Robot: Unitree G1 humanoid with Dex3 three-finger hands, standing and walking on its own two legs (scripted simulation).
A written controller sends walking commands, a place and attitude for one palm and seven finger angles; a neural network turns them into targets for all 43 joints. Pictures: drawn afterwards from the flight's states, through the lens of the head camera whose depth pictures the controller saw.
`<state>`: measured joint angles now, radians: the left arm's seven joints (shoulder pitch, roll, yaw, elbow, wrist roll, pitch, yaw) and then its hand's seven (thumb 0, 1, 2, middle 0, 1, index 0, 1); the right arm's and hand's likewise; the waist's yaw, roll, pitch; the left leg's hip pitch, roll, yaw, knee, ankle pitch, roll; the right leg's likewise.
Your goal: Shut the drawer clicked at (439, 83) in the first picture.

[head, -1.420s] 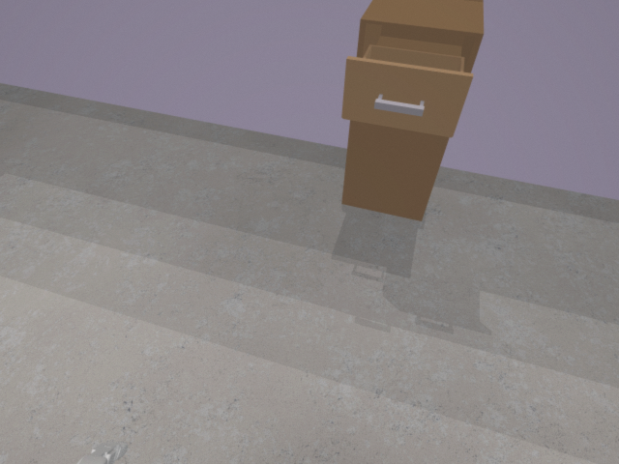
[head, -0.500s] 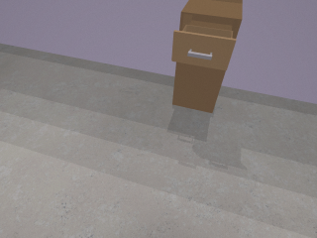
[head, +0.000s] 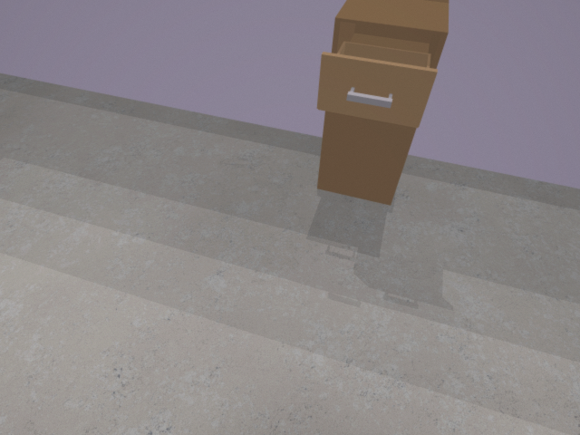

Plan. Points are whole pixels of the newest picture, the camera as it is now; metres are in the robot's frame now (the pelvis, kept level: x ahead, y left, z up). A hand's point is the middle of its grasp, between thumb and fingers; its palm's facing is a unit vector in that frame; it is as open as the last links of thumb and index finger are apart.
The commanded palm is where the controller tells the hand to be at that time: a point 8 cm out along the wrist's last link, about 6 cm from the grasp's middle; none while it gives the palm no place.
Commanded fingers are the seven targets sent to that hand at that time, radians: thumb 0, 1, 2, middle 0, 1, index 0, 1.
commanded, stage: look at it before walking up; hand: left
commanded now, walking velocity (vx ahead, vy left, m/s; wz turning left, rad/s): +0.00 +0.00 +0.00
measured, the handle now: (370, 96) +1.04 -0.18 -0.05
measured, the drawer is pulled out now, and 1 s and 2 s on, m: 0.30 0.30 0.30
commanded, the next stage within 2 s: walk to a spot facing it in 0.02 s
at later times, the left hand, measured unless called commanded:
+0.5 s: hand out of the picture +0.10 +0.17 -0.18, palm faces -0.16 -0.97 -0.21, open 7.4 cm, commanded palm none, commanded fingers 0.00 0.90 0.90 -0.20 -0.30 -0.20 -0.30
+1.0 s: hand (230, 361) +0.29 +0.13 -0.19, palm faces -0.26 -0.95 -0.18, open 7.4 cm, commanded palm none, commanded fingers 0.00 0.90 0.90 -0.20 -0.30 -0.20 -0.30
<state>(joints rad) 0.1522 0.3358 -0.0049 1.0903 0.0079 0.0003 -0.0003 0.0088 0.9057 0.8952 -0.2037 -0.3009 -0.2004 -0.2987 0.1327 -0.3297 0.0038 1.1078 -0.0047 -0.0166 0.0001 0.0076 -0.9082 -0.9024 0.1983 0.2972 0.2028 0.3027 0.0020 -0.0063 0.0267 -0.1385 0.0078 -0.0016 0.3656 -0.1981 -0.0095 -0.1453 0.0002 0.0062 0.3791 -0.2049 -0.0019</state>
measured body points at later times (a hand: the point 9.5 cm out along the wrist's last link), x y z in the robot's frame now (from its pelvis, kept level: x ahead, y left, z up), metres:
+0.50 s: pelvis +0.07 -0.03 -0.02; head +0.08 -0.04 +0.43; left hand +0.11 +0.22 -0.16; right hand +0.02 -0.28 -0.17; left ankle +0.00 +0.13 -0.75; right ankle +0.07 -0.12 -0.73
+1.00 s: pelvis +0.27 -0.05 -0.02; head +0.30 -0.04 +0.43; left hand +0.30 +0.18 -0.18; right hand +0.32 -0.31 -0.14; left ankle +0.41 +0.01 -0.74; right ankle +0.09 -0.13 -0.75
